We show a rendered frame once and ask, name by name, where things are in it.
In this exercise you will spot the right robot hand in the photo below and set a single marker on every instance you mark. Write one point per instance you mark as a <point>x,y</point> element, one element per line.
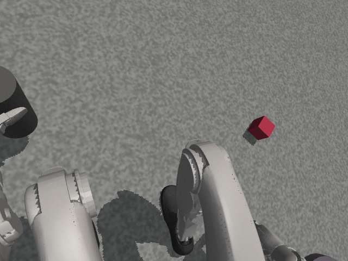
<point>268,239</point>

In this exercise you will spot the right robot arm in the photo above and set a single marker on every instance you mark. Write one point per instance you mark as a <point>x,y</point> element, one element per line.
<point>286,253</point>

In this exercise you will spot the left robot hand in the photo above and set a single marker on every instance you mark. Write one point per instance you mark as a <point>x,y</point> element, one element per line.
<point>10,117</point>

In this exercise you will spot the right robot foot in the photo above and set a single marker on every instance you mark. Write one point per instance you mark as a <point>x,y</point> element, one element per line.
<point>170,209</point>

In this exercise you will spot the left robot arm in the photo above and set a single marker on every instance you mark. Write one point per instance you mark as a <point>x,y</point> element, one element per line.
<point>10,226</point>

